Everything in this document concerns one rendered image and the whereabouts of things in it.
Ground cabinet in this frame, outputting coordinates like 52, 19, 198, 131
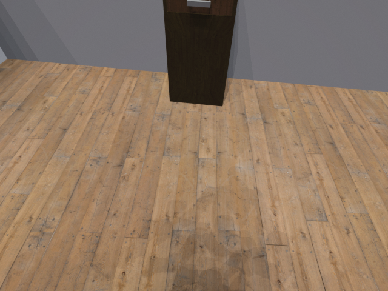
163, 0, 238, 106

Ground drawer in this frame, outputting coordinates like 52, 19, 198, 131
167, 0, 233, 16

